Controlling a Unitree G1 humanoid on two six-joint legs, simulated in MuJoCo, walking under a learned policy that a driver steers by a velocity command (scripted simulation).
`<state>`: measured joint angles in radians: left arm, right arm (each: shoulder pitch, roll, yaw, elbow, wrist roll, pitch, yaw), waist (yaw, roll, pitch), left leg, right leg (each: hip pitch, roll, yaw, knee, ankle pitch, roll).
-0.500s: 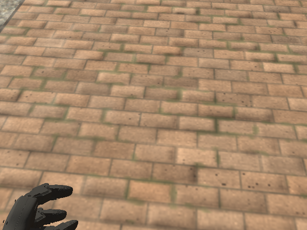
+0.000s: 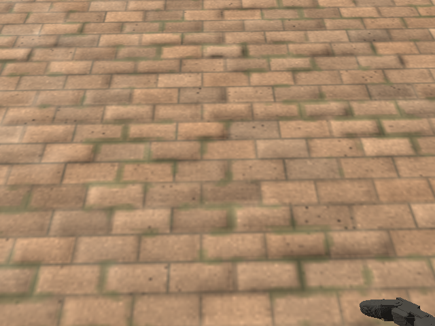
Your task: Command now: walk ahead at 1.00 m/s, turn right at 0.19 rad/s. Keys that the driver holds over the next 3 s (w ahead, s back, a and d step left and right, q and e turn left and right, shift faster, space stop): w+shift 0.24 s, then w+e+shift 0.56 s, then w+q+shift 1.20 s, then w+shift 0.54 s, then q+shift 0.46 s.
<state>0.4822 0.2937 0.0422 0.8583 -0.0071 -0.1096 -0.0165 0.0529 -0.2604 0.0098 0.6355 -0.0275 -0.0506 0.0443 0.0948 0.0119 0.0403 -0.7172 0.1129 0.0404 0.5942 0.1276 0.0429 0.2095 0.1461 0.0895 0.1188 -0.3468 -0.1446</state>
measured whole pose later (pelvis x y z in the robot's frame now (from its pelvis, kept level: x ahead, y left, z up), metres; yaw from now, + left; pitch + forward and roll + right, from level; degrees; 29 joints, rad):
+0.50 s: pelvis +0.49 +0.01 -0.01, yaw -9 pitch +3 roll +1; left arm -0.01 0.27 -0.02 0.68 0.03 -0.06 -0.07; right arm 0.48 -0.27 -0.03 0.91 -0.02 -0.12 0.00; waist -0.06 0.00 0.04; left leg 0.31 -0.03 0.19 0.07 -0.39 -0.01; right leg -0.71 0.01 -0.10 0.62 0.06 -0.16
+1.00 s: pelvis +1.00 -0.12 -0.02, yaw -27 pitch +2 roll +1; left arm 0.44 0.35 0.08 0.90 0.02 -0.08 0.00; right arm 0.06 -0.28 0.01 0.64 -0.04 -0.08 0.00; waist 0.07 -0.02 0.03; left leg -0.54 -0.02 0.06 0.58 -0.06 0.07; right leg 0.12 0.14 0.17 0.69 -0.42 -0.13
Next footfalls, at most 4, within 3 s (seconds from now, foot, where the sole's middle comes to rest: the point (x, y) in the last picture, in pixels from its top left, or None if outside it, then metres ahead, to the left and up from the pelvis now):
0.08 left None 0.30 0.13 -0.76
0.54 right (274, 242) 0.73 -0.08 -0.76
0.98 left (283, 135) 1.21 -0.11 -0.76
1.38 right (362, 95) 1.47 -0.45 -0.76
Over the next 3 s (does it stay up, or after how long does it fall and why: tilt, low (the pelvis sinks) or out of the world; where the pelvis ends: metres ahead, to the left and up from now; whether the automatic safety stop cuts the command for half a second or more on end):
stays up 2.66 0.07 0.01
